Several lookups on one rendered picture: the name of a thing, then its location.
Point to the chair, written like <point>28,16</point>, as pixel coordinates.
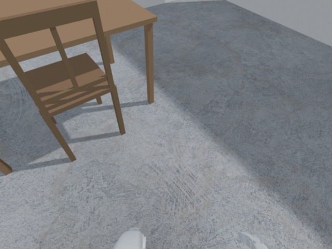
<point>63,85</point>

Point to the table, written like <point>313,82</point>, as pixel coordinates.
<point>116,16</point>

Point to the right robot hand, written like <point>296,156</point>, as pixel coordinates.
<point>252,241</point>

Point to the robot left thigh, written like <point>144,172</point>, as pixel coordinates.
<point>131,240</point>

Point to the robot left shin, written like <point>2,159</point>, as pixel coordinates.
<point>135,229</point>

